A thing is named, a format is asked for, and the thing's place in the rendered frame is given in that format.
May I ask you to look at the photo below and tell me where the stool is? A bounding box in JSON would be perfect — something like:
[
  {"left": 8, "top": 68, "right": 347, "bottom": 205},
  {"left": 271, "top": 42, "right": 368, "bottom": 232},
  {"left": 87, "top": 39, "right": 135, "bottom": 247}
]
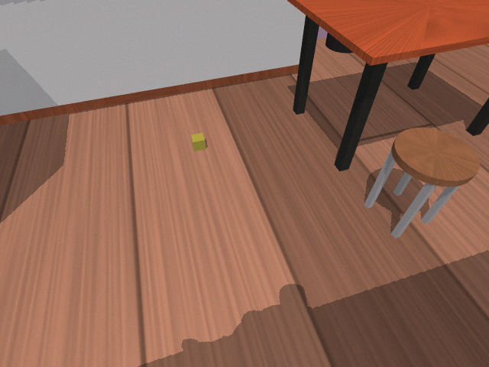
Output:
[{"left": 364, "top": 128, "right": 480, "bottom": 239}]

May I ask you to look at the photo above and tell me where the table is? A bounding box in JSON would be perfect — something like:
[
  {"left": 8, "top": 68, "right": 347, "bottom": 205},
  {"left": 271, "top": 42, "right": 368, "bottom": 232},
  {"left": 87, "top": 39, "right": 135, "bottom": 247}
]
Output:
[{"left": 287, "top": 0, "right": 489, "bottom": 171}]

